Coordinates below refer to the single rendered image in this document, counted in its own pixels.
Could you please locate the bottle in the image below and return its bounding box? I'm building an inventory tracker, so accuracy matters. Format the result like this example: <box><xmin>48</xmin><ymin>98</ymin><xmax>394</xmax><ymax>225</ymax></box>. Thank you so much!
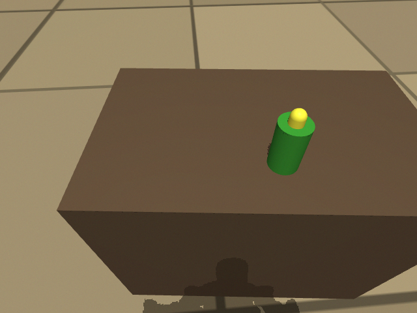
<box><xmin>267</xmin><ymin>108</ymin><xmax>315</xmax><ymax>175</ymax></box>

